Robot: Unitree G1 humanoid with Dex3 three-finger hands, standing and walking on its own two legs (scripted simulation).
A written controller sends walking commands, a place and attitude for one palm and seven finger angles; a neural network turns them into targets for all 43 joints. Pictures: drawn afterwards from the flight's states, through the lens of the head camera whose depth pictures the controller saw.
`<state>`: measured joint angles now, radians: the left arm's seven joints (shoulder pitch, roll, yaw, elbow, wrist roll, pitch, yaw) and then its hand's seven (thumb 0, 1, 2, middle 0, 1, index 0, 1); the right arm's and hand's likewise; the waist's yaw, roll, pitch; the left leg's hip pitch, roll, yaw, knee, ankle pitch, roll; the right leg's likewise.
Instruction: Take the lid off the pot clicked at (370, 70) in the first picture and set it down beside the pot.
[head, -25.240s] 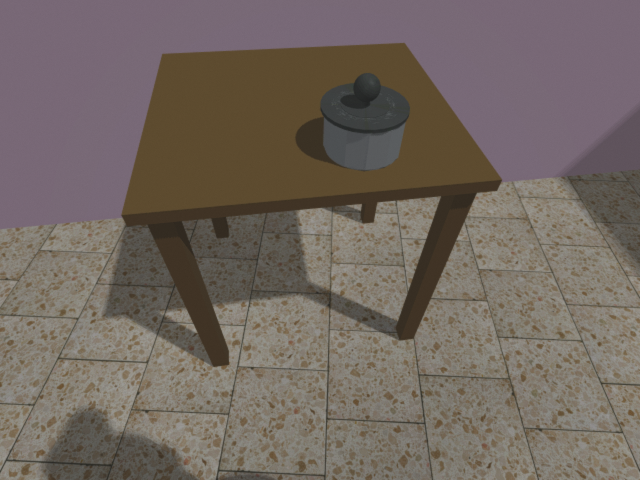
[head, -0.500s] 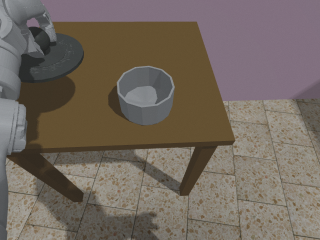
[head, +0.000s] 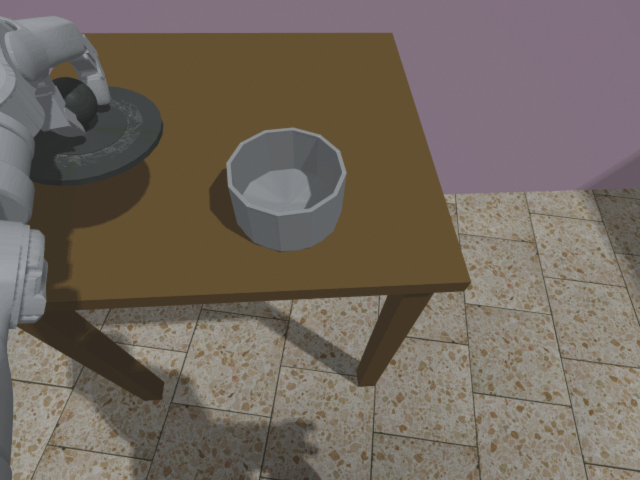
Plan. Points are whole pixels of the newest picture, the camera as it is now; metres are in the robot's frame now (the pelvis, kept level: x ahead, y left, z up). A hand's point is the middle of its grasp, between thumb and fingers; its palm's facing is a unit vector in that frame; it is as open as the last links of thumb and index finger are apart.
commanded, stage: lower the lid onto the table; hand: left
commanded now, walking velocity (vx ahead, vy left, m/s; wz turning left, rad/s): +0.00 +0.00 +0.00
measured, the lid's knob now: (70, 102) +0.52 +0.26 +0.17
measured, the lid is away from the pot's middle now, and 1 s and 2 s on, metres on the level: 0.24 0.24 0.23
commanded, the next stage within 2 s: none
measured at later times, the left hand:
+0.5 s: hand (67, 135) +0.48 +0.26 +0.16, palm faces -0.43 -0.10 -0.90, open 8.1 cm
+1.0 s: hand (84, 149) +0.49 +0.26 +0.13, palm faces -0.44 -0.08 -0.89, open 8.1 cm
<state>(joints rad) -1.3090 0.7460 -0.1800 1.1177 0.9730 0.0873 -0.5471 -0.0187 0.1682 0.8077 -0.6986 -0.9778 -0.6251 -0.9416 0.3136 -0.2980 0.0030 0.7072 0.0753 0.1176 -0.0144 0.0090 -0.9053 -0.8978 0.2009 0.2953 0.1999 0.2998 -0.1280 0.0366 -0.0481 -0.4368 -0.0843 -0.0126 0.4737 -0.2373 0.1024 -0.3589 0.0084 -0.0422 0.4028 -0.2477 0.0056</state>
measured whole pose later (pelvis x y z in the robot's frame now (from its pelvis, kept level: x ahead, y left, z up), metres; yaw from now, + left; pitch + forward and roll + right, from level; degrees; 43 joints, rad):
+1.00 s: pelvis -0.01 +0.01 -0.01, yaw -1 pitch +13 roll -3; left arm -1.22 0.73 -0.16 1.19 0.99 -0.01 -0.45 -0.02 0.17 0.81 -0.70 -0.98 -0.62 -0.94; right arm 0.36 -0.29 0.01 0.72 0.07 0.12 -0.05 0.01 -0.90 -0.90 0.20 0.30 0.20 0.30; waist -0.15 0.04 -0.07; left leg -0.52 -0.08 0.00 0.55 -0.26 0.11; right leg -0.44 0.02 -0.03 0.46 -0.26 0.01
